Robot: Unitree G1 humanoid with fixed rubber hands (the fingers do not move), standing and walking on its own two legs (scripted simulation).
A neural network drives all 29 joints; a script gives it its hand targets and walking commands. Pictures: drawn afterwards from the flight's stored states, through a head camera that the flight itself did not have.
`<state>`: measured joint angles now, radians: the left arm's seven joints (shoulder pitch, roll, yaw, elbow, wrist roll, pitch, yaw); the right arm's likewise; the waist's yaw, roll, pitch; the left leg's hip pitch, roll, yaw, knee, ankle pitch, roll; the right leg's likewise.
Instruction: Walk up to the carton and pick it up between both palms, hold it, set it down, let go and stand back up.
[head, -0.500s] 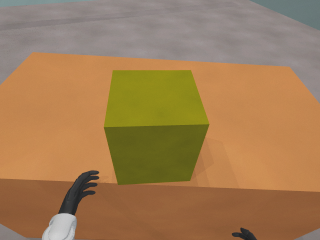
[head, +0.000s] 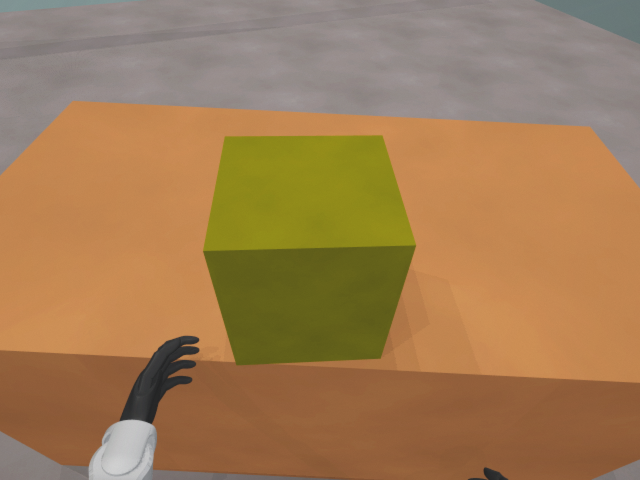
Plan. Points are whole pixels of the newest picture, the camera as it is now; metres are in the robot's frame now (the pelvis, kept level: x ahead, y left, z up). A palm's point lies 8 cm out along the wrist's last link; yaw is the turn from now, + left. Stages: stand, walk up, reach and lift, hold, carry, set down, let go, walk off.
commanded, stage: stand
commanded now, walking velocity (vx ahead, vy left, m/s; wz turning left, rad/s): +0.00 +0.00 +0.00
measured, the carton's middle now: (307, 253) +0.40 +0.01 +0.06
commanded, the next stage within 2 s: none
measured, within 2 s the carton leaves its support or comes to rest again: neither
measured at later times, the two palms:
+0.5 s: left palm (146, 405) +0.22 +0.21 +0.00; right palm out of the picture +0.10 -0.24 -0.10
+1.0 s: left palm (146, 406) +0.22 +0.21 -0.01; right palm out of the picture +0.11 -0.24 -0.10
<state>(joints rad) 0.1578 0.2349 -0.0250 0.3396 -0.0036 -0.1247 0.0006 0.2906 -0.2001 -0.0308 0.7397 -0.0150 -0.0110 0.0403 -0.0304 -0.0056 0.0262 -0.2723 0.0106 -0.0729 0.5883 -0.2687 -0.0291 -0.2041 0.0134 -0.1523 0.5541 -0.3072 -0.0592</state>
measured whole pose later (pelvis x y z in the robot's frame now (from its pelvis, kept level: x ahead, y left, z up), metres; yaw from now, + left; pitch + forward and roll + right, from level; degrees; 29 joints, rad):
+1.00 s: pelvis +0.00 +0.00 +0.00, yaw +4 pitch -3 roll -1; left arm 0.14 0.23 -0.06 0.33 0.00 -0.12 -0.01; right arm 0.26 -0.21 -0.03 0.73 -0.01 0.00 0.04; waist -0.03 -0.01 0.04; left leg -0.28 -0.02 -0.13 0.61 -0.27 -0.03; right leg -0.19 -0.02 -0.21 0.57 -0.34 -0.06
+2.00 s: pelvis +0.01 +0.02 +0.00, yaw +7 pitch -2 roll -2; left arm 0.30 0.28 0.00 0.73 0.01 0.02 -0.01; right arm 0.19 -0.21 -0.01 0.69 0.00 0.01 0.00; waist 0.04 -0.02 0.07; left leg -0.31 -0.07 -0.17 0.66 -0.30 0.01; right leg -0.18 -0.05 -0.25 0.58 -0.36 -0.02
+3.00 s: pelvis +0.02 +0.02 +0.00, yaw +7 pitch -2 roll -1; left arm 0.34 0.28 0.01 0.82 0.01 0.03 0.00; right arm 0.27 -0.23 0.00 0.75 -0.01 0.01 -0.01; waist 0.03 -0.02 0.05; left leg -0.31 -0.08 -0.16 0.65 -0.30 0.01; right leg -0.19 -0.07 -0.25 0.60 -0.37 -0.02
